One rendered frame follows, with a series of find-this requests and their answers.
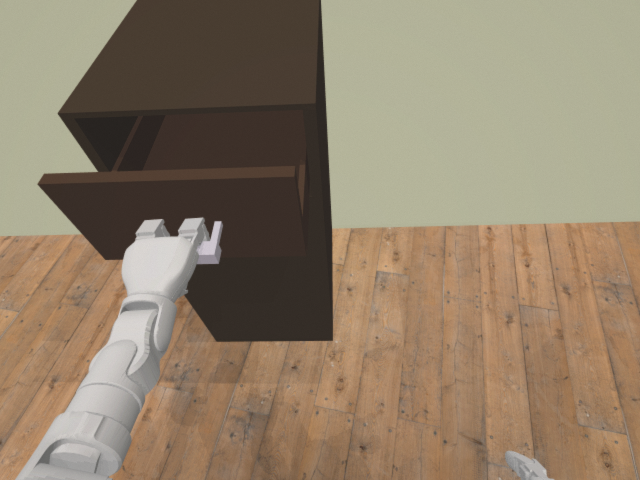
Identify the handle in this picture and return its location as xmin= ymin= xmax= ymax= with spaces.
xmin=196 ymin=221 xmax=223 ymax=264

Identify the left robot forearm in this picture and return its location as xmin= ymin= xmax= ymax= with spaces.
xmin=15 ymin=293 xmax=177 ymax=480

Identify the drawer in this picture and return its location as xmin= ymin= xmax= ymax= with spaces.
xmin=38 ymin=110 xmax=310 ymax=260

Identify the robot right hand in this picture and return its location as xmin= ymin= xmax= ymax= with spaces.
xmin=505 ymin=451 xmax=554 ymax=480

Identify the cabinet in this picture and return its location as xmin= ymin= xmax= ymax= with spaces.
xmin=57 ymin=0 xmax=333 ymax=342

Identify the robot left hand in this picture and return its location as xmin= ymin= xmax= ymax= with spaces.
xmin=121 ymin=218 xmax=210 ymax=303

